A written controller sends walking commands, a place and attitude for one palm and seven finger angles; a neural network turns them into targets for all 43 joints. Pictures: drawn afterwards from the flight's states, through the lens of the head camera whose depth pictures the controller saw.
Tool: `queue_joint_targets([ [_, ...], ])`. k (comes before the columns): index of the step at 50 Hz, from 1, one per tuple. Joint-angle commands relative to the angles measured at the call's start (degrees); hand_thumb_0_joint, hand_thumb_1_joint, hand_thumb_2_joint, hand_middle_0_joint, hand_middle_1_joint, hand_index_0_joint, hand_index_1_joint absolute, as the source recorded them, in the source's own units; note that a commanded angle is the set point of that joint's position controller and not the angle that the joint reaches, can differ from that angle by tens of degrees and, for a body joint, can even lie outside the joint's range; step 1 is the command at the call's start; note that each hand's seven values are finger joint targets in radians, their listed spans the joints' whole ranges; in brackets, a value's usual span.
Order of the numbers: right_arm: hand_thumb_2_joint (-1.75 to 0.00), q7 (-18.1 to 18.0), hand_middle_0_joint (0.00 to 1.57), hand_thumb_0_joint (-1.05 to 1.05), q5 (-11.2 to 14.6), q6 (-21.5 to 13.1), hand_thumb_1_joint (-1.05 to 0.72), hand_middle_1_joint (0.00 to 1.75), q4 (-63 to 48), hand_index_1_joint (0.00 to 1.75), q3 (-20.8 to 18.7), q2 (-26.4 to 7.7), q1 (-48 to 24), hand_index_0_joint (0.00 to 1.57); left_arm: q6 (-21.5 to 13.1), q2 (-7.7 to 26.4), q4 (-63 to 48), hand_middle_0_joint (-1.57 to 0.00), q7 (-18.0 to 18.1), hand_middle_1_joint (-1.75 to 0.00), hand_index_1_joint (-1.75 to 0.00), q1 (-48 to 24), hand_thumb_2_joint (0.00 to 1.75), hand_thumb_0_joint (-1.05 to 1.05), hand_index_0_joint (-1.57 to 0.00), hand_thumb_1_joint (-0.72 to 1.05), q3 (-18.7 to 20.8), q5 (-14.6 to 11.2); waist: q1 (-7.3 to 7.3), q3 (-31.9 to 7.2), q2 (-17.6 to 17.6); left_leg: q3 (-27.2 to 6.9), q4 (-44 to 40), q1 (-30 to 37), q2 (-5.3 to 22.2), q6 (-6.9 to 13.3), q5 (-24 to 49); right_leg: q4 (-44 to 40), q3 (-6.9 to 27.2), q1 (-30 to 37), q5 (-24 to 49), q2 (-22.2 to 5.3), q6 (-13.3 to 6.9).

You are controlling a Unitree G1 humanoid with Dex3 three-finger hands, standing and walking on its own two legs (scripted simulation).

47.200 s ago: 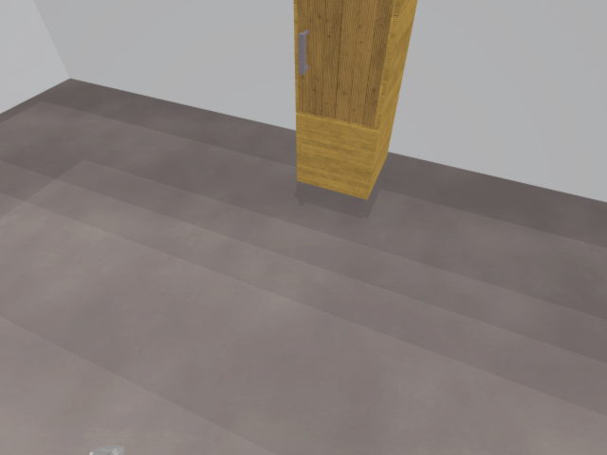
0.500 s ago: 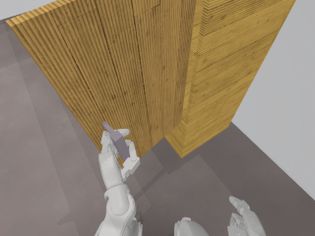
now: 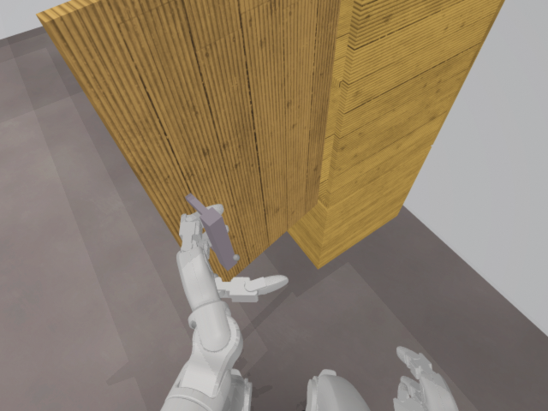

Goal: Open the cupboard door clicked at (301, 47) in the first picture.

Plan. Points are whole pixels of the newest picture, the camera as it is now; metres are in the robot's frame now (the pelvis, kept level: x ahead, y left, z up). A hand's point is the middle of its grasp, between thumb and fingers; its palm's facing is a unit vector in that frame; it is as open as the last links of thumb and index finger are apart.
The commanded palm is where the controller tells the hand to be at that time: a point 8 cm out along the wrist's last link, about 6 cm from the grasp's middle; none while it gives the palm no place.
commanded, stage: open thumb and fingers to let go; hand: left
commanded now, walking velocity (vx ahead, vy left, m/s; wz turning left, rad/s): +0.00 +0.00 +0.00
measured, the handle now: (212, 233) +0.37 +0.10 +0.02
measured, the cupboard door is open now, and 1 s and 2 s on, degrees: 100 100 100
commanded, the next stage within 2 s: slide the hand sideways off the handle in 0.22 s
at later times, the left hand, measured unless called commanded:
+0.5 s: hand (230, 277) +0.30 +0.07 +0.02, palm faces -0.09 -0.99 -0.07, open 16.3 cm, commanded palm +0.28 +0.10 +0.02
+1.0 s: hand (210, 307) +0.26 +0.09 +0.03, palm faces -0.06 -1.00 +0.02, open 16.4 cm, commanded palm +0.23 +0.15 +0.02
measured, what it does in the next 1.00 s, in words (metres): stands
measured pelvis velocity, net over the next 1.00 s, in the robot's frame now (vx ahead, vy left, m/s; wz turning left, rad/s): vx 0.01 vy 0.05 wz -0.04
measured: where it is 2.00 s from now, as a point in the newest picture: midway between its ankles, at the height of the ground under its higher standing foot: outside the picture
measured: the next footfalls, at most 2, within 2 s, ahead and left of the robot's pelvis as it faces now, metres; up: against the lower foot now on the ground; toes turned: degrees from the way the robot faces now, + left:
none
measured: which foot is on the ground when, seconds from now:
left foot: down 0.00-1.00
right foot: down 0.00-1.00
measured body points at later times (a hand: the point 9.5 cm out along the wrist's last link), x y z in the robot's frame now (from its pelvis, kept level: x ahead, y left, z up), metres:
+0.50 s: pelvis +0.00 +0.03 -0.01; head +0.08 +0.01 +0.44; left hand +0.30 +0.12 +0.03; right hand +0.16 -0.19 -0.12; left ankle +0.03 +0.14 -0.64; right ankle +0.03 -0.04 -0.64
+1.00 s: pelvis +0.01 +0.05 -0.01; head +0.10 +0.03 +0.43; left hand +0.26 +0.15 +0.03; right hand +0.19 -0.18 -0.10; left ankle +0.03 +0.14 -0.64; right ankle +0.03 -0.04 -0.64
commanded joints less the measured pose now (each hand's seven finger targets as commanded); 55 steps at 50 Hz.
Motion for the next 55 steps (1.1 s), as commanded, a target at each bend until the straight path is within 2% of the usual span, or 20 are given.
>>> queue_joint_targets([
  [1, -0.9, -0.21, 0.2, 0.0, 0.08, -2.98, -0.9, 0.3, -8.11, 0.3, -1.54, -4.67, -2.15, 0.2, -3.88, -2.34, -11.55, -0.22, 0.44, -0.75, -0.75, -11.95, 0.3, 0.0, -0.22, -0.5, -1.67, 2.0, -1.46, -16.81, -6.99, -0.74, -4.05, 2.34, -0.68, 1.96, 5.82, -16.61, 14.06, 19.16, 12.28, -4.23, 6.96],
  [3, -0.9, -0.18, 0.2, 0.0, 0.15, -2.96, -0.9, 0.3, -8.0, 0.3, -1.41, -4.7, -2.22, 0.2, -3.81, -2.85, -10.18, -0.21, 0.69, -0.65, -0.65, -12.63, 0.3, 0.0, -0.21, -0.5, -1.82, 1.95, -1.67, -15.35, -7.86, -0.82, -4.48, 2.71, -0.72, 2.02, 5.15, -16.69, 13.12, 17.94, 10.2, -3.78, 6.77],
  [10, -0.9, 0.01, 0.2, 0.0, -0.16, -2.9, -0.9, 0.3, -8.56, 0.3, -1.3, -4.79, -2.38, 0.2, -3.52, -4.5, -10.29, -0.15, 2.07, -0.3, -0.3, -13.68, 0.3, 0.0, -0.15, -0.5, -3.41, 3.27, -1.1, -17.12, -4.69, -1.01, -5.69, 7.07, -0.44, 2.25, 8.92, -13.26, 8.06, 14.93, 12.73, -1.5, 5.29],
  [15, -0.9, -0.01, 0.2, 0.0, -0.22, -2.55, -0.9, 0.3, -8.38, 0.3, -0.95, -4.64, -3.37, 0.2, -2.7, -5.63, -8.81, -0.15, 2.97, -0.3, -0.3, -14.86, 0.3, 0.0, -0.15, -0.5, -3.33, 2.97, -0.73, -16.55, -4.86, -1.36, -6.57, 7.82, -0.38, 2.19, 8.72, -12.72, 6.66, 13.62, 11.02, -0.86, 4.91],
  [16, -0.9, 0.17, 0.2, 0.0, -0.16, -2.5, -0.9, 0.3, -8.15, 0.3, -0.84, -4.58, -3.93, 0.2, -2.51, -6.86, -8.33, -0.15, 2.94, -0.3, -0.3, -16.17, 0.3, 0.0, -0.15, -0.5, -4.47, 2.93, -1.33, -15.85, -4.25, -1.27, -6.45, 8.14, -0.32, 2.26, 8.05, -12.77, 6.53, 12.3, 10.11, -0.87, 5.03],
  [17, -0.9, 0.45, 0.2, 0.0, 0.06, -1.78, -0.9, 0.3, -7.83, 0.3, -1.06, -7.09, 0.74, 0.2, -4.67, -0.73, -10.93, -0.15, -8.53, -0.3, -0.3, -15.62, 0.3, 0.0, -0.15, -0.5, -17.13, 9.41, -6.73, -13.99, -6.39, -0.93, -4.51, 8.06, -0.14, 3.14, 7.51, -12.31, 8.31, 11.41, 14.13, -1.6, 5.52],
  [18, -0.9, 0.42, 0.2, 0.0, 0.69, -1.52, -0.9, 0.3, -8.81, 0.3, -1.58, -6.46, 0.93, 0.2, -7.4, 2.9, -13.48, -0.15, -14.26, -0.3, -0.3, -18.68, 0.3, 0.0, -0.15, -0.5, -13.13, 7.32, -5.25, -16.8, -5.45, -1.14, -3.76, 7.24, -0.47, 3.42, 8.15, -11.52, 9.08, 13.5, 16.39, -2.08, 5.21],
  [19, -0.9, 0.32, 0.2, 0.0, 0.98, -1.38, -0.9, 0.3, -9.83, 0.3, -1.69, -6.67, 0.52, 0.2, -8.91, 4.04, -15.49, -0.15, -18.92, -0.3, -0.3, -17.77, 0.3, 0.0, -0.15, -0.5, -13.1, 6.07, -3.97, -19.54, -3.23, -1.06, -3.58, 7.75, -0.6, 3.37, 8.43, -10.56, 9.56, 14.72, 17.06, -2.06, 4.92],
  [21, -0.9, 0.31, 0.2, 0.0, 2.25, -1.43, -0.9, 0.3, -11.5, 0.3, -1.55, -6.81, 0.79, 0.2, -9.8, 3.6, -16.84, -0.15, -26.92, -0.3, -0.3, -16.6, 0.3, 0.0, -0.15, -0.5, -13.85, 1.43, -4.05, -19.15, -2.63, -1.36, -3.37, 8.8, -0.7, 3.52, 8.07, -10.67, 9.71, 14.01, 16.19, -1.92, 4.74],
  [23, -0.9, 0.1, 0.2, 0.0, 3.55, -1.63, -0.9, 0.3, -13.02, 0.3, -1.24, -6.89, 0.08, 0.2, -8.73, 1.34, -16.8, -0.15, -30.31, -0.3, -0.3, -13.19, 0.3, 0.0, -0.15, -0.5, -12.66, -4.72, -3.12, -16.88, -2.57, -1.73, -4.47, 9.1, -0.61, 3.33, 6.48, -11.83, 9.23, 12.81, 12.03, -1.38, 4.72],
  [25, -0.9, 0.23, 0.2, 0.0, 4.34, -1.66, -0.9, 0.3, -14.48, 0.3, -0.99, -7.23, -0.45, 0.2, -6.8, -0.62, -17.2, -0.15, -30.4, -0.3, -0.3, -10.91, 0.3, 0.0, -0.15, -0.5, -11.83, -8.51, -2.33, -15.43, -2.32, -2.28, -5.91, 10.27, -0.47, 3.19, 5.96, -11.96, 7.62, 10.93, 8.65, -0.78, 4.48],
  [26, -0.9, 0.35, 0.2, 0.0, 4.49, -1.5, -0.9, 0.3, -14.63, 0.3, -1.04, -7.35, -0.13, 0.2, -6.06, -0.33, -17.07, -0.15, -29.68, -0.3, -0.3, -9.59, 0.3, 0.0, -0.15, -0.5, -10.84, -9.13, -2.06, -15.18, -4.35, -2.52, -6.23, 10.08, -0.41, 3.14, 5.92, -11.79, 7.08, 11.0, 8.23, -0.69, 4.62],
  [29, -0.9, 0.83, 0.2, 0.0, 4.22, -0.93, -0.9, 0.3, -15.65, 0.3, -1.39, -7.68, 0.4, 0.2, -5.15, 1.85, -18.24, -0.15, -27.11, -0.3, -0.3, -4.21, 0.3, 0.0, -0.15, -0.5, -8.73, -7.49, -1.12, -15.53, -6.5, -2.31, -6.06, 9.02, -0.29, 3.1, 7.4, -10.85, 6.83, 11.73, 9.92, -0.61, 4.79],
  [30, -0.9, 0.99, 0.2, 0.0, 4.0, -0.78, -0.9, 0.3, -16.19, 0.3, -1.39, -7.9, 0.39, 0.2, -5.25, 3.35, -19.19, -0.15, -26.27, -0.3, -0.3, -2.63, 0.3, 0.0, -0.15, -0.5, -7.85, -6.23, 0.01, -16.28, -5.6, -2.56, -6.19, 8.74, -0.4, 3.02, 9.01, -9.56, 6.45, 12.32, 11.24, -0.51, 4.35],
  [32, -0.9, 1.54, 0.2, 0.0, 3.68, -0.45, -0.9, 0.3, -16.76, 0.3, -1.59, -7.45, 0.91, 0.2, -5.68, 3.25, -21.98, -0.15, -25.28, -0.3, -0.3, 0.56, 0.3, 0.0, -0.15, -0.5, -8.82, -4.19, 0.14, -17.47, -4.69, -2.16, -5.73, 9.48, -0.3, 2.89, 10.65, -8.56, 6.49, 12.28, 13.55, -0.62, 4.33],
  [36, -0.9, 1.74, 0.2, 0.0, 3.61, 0.29, -0.9, 0.3, -18.13, 0.3, -1.43, -7.34, 0.35, 0.2, -5.62, 4.7, -24.0, -0.15, -24.76, -0.3, -0.3, 6.51, 0.3, 0.0, -0.15, -0.5, -8.63, -2.39, 0.58, -14.59, -5.51, -1.78, -5.69, 7.69, -0.25, 2.79, 9.45, -8.63, 6.89, 12.18, 12.92, -0.54, 4.29],
  [45, -0.9, 0.83, 0.2, 0.0, 3.83, 0.36, -0.9, 0.3, -19.6, 0.3, -1.04, -6.84, 0.38, 0.2, -5.83, 6.6, -32.6, -0.15, -25.37, -0.3, -0.3, 15.62, 0.3, 0.0, -0.15, -0.5, -7.6, -3.23, 1.2, -15.52, -3.37, -2.55, -5.41, 9.52, -0.14, 2.31, 12.24, -7.04, 6.13, 11.83, 14.86, 0.0, 4.11],
  [47, -0.9, 0.86, 0.2, 0.0, 3.93, 0.19, -0.9, 0.3, -20.06, 0.3, -0.93, -6.56, 0.31, 0.2, -5.93, 5.47, -34.35, -0.15, -25.88, -0.3, -0.3, 17.83, 0.3, 0.0, -0.15, -0.5, -9.29, -3.4, 0.72, -14.72, -2.94, -2.6, -5.15, 9.72, -0.17, 2.33, 12.51, -6.93, 6.01, 11.16, 15.3, -0.08, 4.33],
  [51, -0.9, 0.31, 0.2, 0.0, 3.85, -0.12, -0.9, 0.3, -20.26, 0.3, -0.88, -6.64, 0.16, 0.2, -6.24, 7.17, -35.46, -0.15, -27.08, -0.3, -0.3, 19.3, 0.3, 0.0, -0.15, -0.5, -8.52, -3.03, 0.03, -13.08, -4.31, -2.79, -4.07, 7.97, -0.19, 2.5, 10.42, -6.68, 6.11, 9.75, 13.67, -0.04, 4.58],
  [55, -0.9, -0.3, 0.2, 0.0, 3.91, -0.35, -0.9, 0.3, -20.44, 0.3, -0.75, -6.56, 0.38, 0.2, -6.22, 9.86, -36.58, -0.15, -28.76, -0.3, -0.3, 22.48, 0.3, 0.0, -0.15, -0.5, -5.08, -4.31, 1.05, -13.97, -3.75, -2.58, -3.42, 6.56, -0.53, 2.52, 10.66, -6.4, 6.61, 11.23, 14.2, 0.15, 4.41],
])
